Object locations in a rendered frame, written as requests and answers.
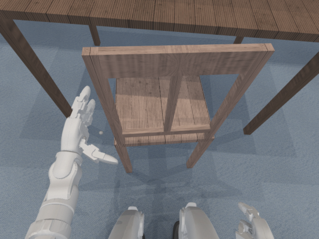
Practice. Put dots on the left robot hand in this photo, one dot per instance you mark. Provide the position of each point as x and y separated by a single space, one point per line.
75 128

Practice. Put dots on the chair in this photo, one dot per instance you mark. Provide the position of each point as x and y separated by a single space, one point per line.
159 95

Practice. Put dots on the robot right thigh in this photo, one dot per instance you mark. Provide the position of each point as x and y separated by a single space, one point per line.
194 222

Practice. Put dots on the left robot forearm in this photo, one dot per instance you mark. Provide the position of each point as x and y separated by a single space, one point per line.
55 214

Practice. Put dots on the robot left thigh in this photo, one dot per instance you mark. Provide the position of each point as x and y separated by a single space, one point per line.
129 225

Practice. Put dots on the table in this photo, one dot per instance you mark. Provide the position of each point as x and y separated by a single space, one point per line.
296 20

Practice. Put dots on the right robot hand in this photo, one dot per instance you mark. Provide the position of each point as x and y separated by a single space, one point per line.
258 229

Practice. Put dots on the robot thigh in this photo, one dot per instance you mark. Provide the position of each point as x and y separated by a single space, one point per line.
129 225
194 222

